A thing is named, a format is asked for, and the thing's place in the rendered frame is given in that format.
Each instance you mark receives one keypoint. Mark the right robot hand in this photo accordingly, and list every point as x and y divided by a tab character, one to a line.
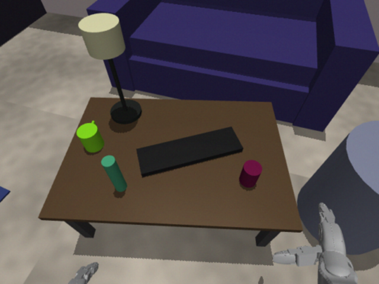
330	239

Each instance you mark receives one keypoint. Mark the right robot arm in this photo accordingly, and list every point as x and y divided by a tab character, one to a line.
335	268

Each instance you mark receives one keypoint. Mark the left robot hand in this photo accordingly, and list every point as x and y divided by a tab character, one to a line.
84	274

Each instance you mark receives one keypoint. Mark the sofa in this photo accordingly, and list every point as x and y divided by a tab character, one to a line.
304	56

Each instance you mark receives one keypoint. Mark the coffee table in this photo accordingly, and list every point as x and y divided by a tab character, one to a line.
202	195

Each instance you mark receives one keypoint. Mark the desk lamp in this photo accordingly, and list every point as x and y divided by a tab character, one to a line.
103	38

